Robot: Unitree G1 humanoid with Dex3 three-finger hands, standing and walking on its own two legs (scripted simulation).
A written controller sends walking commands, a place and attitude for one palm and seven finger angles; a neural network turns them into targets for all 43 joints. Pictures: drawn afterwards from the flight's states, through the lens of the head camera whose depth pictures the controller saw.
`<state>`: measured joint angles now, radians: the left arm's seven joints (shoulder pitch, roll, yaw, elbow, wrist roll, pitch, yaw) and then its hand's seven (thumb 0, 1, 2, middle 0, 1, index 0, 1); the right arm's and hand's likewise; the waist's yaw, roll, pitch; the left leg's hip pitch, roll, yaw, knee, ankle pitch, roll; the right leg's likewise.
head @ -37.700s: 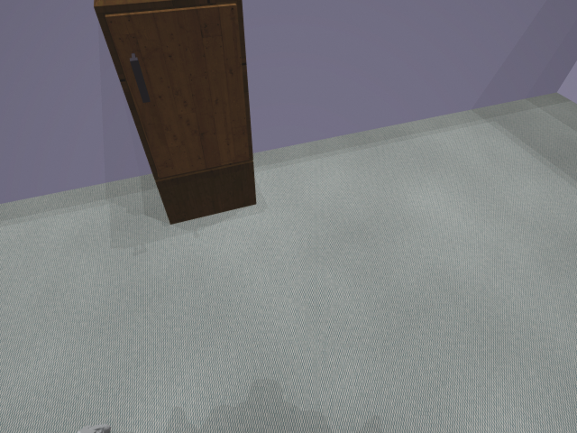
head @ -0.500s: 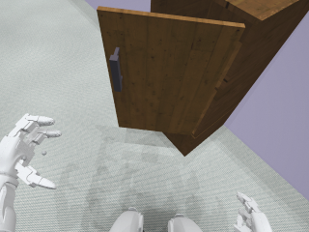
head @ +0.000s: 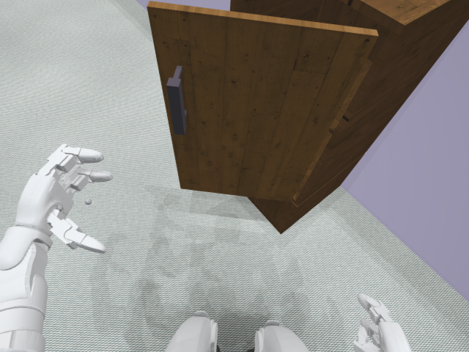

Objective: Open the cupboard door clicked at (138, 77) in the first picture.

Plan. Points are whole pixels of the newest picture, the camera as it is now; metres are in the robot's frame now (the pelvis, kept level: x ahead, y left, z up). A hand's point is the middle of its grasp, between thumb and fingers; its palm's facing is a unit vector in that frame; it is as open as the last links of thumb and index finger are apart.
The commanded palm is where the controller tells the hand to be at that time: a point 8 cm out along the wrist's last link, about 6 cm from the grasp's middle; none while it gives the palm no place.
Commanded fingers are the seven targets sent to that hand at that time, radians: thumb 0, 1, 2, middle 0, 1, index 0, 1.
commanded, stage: move the hooked fingers beside the handle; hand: left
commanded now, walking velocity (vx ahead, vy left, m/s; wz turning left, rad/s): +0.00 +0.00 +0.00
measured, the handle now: (179, 101) +0.57 +0.14 +0.04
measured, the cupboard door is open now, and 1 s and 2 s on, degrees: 45 45 45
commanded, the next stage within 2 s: none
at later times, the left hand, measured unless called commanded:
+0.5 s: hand (109, 161) +0.41 +0.24 +0.04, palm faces -0.05 -1.00 -0.03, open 14.0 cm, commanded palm +0.40 +0.29 +0.04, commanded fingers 0.00 -0.50 0.30 -0.30 -1.20 -0.30 -1.20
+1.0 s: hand (123, 131) +0.48 +0.23 +0.04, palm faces -0.06 -1.00 -0.01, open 14.0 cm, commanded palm +0.48 +0.27 +0.04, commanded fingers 0.00 -0.50 0.30 -0.30 -1.20 -0.30 -1.20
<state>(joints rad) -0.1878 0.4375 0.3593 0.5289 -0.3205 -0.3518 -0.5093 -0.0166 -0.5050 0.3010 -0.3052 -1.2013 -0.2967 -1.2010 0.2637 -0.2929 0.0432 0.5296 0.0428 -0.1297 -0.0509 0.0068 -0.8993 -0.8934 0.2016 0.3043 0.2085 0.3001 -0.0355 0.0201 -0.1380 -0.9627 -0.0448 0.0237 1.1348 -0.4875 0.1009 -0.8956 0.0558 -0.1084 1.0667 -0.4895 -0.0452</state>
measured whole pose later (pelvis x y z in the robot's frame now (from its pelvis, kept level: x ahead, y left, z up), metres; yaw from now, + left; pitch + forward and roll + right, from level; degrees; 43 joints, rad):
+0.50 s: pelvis +0.01 -0.02 +0.00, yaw -2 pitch +21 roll -4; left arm -0.47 0.53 0.44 0.86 -0.27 -0.40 -0.52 -0.02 -0.50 0.30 -0.30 -1.20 -0.30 -1.20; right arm 0.32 -0.30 0.04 0.59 0.04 -0.04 -0.04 0.01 -0.90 -0.89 0.20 0.30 0.21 0.30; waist -0.08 0.01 -0.14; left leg -1.01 -0.01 0.03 1.16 -0.51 0.09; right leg -0.96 0.09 -0.10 1.09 -0.50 -0.07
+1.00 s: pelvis +0.00 -0.01 -0.02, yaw -2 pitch +24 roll -5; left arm -0.80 0.62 0.44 1.13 -0.17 -0.43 -0.47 -0.02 -0.51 0.30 -0.30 -1.20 -0.30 -1.20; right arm 0.35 -0.30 0.06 0.62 0.02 0.02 -0.03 0.00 -0.90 -0.89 0.20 0.30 0.21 0.30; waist -0.15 0.02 -0.13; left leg -1.14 -0.01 0.02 1.22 -0.51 0.10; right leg -1.07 0.09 -0.12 1.13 -0.50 -0.06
